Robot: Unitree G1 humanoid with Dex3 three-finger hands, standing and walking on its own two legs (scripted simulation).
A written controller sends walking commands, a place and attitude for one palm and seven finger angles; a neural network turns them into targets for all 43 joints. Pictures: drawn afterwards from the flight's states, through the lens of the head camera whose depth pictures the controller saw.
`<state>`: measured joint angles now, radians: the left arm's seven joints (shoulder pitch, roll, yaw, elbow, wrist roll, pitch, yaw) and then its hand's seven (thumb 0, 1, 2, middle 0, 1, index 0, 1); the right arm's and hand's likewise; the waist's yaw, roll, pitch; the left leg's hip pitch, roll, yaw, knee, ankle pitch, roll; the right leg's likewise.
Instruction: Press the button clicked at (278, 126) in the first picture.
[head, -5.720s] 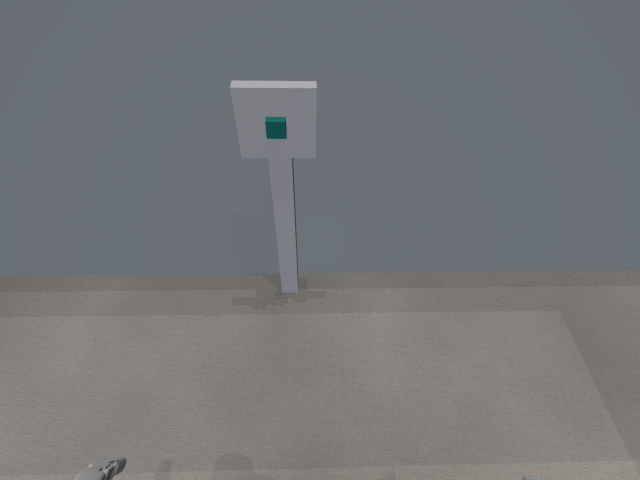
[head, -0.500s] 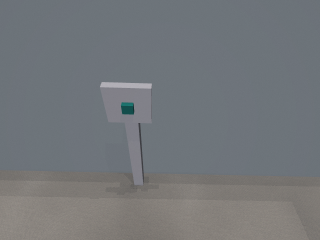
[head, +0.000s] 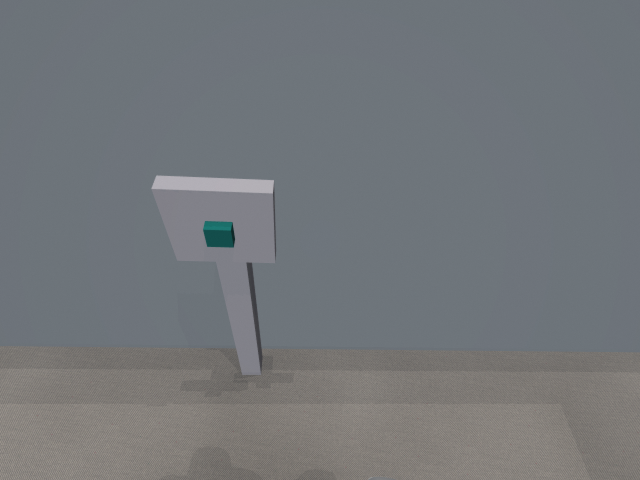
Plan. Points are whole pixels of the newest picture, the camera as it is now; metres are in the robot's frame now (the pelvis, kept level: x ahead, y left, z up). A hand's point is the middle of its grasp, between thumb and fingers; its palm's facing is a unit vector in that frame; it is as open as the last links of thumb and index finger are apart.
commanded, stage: come to a stop and stand still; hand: left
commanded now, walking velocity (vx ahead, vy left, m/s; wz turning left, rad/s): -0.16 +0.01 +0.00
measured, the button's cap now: (219, 232) +0.48 +0.19 -0.03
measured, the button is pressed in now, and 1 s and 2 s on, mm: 0 0 0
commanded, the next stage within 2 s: look again from close up in 0.82 s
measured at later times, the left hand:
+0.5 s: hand out of the picture +0.05 +0.15 -0.19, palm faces +0.10 -0.98 -0.18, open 7.3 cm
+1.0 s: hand out of the picture -0.02 +0.12 -0.18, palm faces +0.03 -0.98 -0.18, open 7.3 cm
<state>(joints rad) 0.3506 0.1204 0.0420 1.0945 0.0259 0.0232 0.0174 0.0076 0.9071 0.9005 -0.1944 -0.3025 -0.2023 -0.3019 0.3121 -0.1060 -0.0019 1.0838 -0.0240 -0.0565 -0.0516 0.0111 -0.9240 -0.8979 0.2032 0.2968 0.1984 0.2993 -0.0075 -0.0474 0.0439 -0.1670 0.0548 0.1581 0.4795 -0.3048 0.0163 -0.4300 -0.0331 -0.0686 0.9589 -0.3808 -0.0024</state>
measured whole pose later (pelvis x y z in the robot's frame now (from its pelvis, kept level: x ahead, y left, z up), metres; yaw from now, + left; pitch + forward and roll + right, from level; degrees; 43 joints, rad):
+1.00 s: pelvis -0.01 -0.04 -0.01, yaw +1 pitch -1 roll +0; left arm 0.34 0.12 0.00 1.07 0.01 -0.01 0.05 0.02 0.92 0.90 -0.20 -0.30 -0.20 -0.30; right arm 0.34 -0.12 -0.01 1.08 -0.01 -0.01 -0.03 0.01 -0.91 -0.90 0.21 0.30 0.20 0.30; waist -0.03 0.00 0.02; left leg -0.23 0.02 0.07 0.56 -0.32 0.01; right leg -0.22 0.01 -0.07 0.55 -0.32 -0.04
